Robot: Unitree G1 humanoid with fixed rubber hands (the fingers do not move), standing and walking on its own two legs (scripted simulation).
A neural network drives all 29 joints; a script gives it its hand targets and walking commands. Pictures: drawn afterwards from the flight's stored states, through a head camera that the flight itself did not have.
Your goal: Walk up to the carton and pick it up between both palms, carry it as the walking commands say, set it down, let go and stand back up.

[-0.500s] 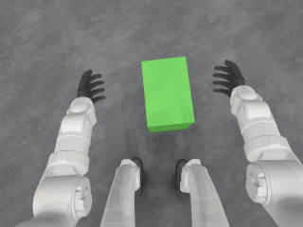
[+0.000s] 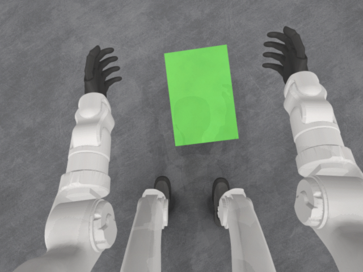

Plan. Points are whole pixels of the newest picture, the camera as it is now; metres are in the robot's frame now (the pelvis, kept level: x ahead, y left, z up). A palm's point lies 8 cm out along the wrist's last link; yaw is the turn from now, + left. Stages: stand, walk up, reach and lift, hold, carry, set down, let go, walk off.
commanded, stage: reach and lift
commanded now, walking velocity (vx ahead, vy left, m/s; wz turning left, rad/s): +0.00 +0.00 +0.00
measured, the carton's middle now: (199, 103) +0.50 -0.03 -0.50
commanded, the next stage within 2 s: none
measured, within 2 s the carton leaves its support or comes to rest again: neither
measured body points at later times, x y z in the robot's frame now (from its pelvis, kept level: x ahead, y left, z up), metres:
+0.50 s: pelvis -0.04 +0.01 -0.13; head +0.32 -0.01 +0.13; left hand +0.47 +0.19 -0.29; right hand +0.50 -0.20 -0.30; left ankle +0.07 +0.14 -0.61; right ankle +0.06 -0.11 -0.61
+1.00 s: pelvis -0.07 +0.00 -0.25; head +0.30 -0.02 -0.01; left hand +0.47 +0.18 -0.42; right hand +0.50 -0.19 -0.43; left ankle +0.07 +0.14 -0.61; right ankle +0.06 -0.11 -0.61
